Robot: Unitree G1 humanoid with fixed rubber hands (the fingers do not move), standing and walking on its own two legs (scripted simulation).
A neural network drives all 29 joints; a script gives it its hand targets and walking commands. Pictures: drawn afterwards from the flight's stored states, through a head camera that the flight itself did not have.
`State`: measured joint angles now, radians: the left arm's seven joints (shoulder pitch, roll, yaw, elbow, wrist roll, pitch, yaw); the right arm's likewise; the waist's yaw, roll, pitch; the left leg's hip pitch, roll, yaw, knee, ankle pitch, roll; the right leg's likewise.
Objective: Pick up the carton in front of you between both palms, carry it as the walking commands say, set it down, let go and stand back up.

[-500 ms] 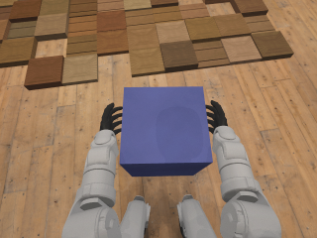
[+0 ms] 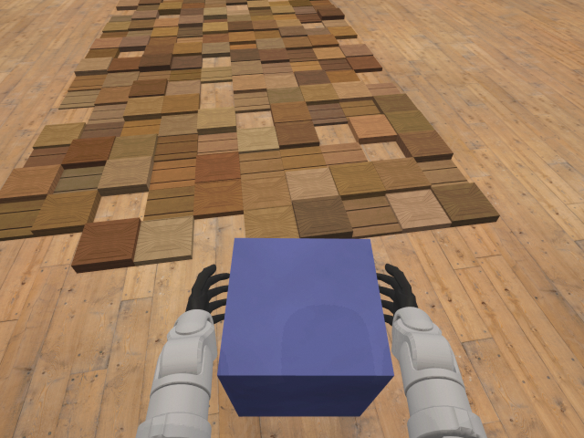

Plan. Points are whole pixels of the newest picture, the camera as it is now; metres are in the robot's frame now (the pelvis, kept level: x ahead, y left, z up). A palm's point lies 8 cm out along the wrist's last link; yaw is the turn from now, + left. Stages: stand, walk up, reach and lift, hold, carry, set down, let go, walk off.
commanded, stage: reach and lift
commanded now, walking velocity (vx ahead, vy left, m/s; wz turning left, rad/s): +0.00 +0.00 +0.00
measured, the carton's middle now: (300, 332) +0.31 +0.00 -0.07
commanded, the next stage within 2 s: hold in 1.08 s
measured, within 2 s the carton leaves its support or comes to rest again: neither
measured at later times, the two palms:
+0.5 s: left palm (194, 311) +0.29 +0.15 +0.04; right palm (412, 310) +0.28 -0.15 +0.04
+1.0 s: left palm (192, 304) +0.29 +0.15 +0.05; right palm (412, 303) +0.29 -0.15 +0.05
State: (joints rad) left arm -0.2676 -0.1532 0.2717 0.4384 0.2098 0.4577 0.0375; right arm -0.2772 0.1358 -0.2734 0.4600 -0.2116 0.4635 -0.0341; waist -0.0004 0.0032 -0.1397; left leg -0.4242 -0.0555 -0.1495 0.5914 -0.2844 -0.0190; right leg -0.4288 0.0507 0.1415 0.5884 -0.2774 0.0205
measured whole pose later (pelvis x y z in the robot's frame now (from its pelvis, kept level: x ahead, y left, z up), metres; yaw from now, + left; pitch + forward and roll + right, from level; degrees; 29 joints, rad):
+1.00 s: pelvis +0.01 +0.00 +0.02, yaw +0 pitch -4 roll +0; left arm -0.25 -0.15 0.22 0.29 0.27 0.68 -0.01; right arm -0.24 0.15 -0.22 0.29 -0.28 0.69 -0.01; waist 0.00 0.00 -0.02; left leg -0.08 -0.03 -0.14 0.37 -0.21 -0.01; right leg -0.09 0.03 0.13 0.37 -0.20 0.01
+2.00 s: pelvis +0.00 +0.00 +0.02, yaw +0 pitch -7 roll +0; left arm -0.27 -0.15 0.23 0.23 0.28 0.76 -0.02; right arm -0.27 0.15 -0.22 0.24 -0.28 0.77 0.00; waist 0.00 0.00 0.01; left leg -0.04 -0.03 -0.14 0.35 -0.20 -0.01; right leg -0.04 0.03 0.13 0.35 -0.19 0.01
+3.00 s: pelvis +0.35 +0.06 -0.01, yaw -1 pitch +4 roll +1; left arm 0.05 -0.13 0.07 -0.53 -0.04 1.14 0.20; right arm 0.03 0.13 -0.05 -0.47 0.03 1.11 -0.21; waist 0.01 -0.03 -0.13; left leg -0.48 0.04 0.26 0.62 -0.20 0.10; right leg -0.19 -0.11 -0.07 0.92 -0.49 0.02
